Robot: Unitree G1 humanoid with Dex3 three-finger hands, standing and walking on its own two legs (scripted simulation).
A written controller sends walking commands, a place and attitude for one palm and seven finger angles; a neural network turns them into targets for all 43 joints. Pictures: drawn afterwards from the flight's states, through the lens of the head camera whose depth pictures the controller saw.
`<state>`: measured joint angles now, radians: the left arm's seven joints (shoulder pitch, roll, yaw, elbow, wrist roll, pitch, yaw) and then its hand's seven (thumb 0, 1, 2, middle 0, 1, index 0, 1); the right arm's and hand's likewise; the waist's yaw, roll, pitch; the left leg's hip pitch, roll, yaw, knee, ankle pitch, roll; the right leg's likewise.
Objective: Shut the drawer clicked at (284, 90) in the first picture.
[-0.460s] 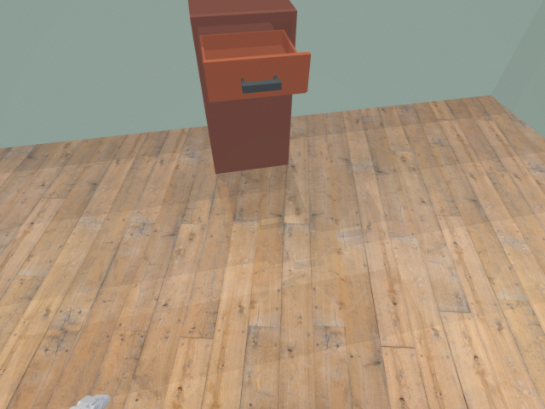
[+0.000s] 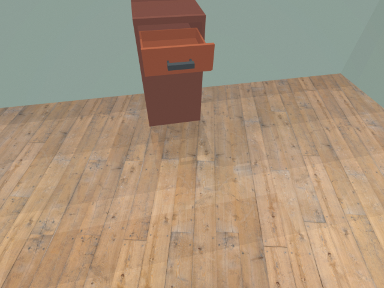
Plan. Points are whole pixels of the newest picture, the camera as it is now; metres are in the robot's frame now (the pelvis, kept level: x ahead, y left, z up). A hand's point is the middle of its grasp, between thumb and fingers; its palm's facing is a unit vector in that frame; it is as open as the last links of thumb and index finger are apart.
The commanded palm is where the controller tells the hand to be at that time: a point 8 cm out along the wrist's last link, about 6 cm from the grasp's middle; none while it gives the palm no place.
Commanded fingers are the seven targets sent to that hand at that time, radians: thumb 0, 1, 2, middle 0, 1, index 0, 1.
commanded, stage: stand and wait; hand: left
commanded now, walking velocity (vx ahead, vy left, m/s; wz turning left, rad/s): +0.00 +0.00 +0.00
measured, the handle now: (180, 63) +1.12 +0.12 -0.09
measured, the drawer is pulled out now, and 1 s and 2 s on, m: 0.29 0.29 0.29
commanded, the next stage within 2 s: look at it before walking up in 0.38 s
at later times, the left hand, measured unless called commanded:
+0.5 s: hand out of the picture +0.05 +0.24 -0.15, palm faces -0.04 -0.94 -0.33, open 7.4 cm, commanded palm none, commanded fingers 0.00 0.90 0.90 -0.20 -0.30 -0.20 -0.30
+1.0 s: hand out of the picture +0.05 +0.24 -0.16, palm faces -0.04 -0.95 -0.32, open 7.4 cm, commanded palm none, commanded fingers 0.00 0.90 0.90 -0.20 -0.30 -0.20 -0.30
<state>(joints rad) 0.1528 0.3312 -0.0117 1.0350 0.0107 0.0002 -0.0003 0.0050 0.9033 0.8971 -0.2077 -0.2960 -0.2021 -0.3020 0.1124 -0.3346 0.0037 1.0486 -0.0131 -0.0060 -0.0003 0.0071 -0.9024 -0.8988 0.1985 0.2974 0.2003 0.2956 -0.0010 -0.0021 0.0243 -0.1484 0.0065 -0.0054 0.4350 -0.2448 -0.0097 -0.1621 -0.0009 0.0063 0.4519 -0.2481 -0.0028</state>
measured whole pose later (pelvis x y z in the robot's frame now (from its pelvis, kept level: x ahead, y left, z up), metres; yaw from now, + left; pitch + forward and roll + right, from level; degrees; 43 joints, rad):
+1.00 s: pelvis -0.01 +0.00 +0.00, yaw +0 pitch -2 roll +0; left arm 0.16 0.33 -0.01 1.09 0.01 -0.01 0.00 0.00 0.90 0.90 -0.21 -0.30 -0.20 -0.30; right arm 0.14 -0.33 0.00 1.12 -0.01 -0.01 0.00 0.01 -0.90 -0.90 0.20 0.30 0.20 0.30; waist 0.00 -0.01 0.03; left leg -0.15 0.01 0.00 0.38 -0.20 -0.01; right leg -0.16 0.01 0.01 0.39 -0.19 0.00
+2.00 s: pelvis +0.28 -0.02 -0.02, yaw -20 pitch -2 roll -2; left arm 0.44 0.16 0.06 1.12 0.02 -0.04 0.01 0.00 0.91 0.90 -0.21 -0.30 -0.20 -0.30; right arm 0.12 -0.13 -0.03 0.97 -0.03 -0.08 0.01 0.00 -0.91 -0.90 0.20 0.30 0.20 0.30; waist 0.04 -0.04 0.05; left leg -0.41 0.07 0.15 0.70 -0.25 0.06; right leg -0.17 0.02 0.05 1.01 -0.49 -0.04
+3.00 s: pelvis +0.62 -0.21 -0.01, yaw -40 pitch -1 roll -1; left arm 0.28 0.17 0.04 1.04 0.02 -0.05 0.02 0.00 0.91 0.90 -0.20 -0.30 -0.20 -0.30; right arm 0.12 -0.18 -0.04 0.96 -0.01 -0.02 0.00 0.00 -0.91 -0.90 0.19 0.30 0.19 0.29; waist 0.00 0.03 0.03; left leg -0.50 0.11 0.06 0.78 -0.22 -0.04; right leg -0.11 0.05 -0.11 0.44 -0.31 -0.06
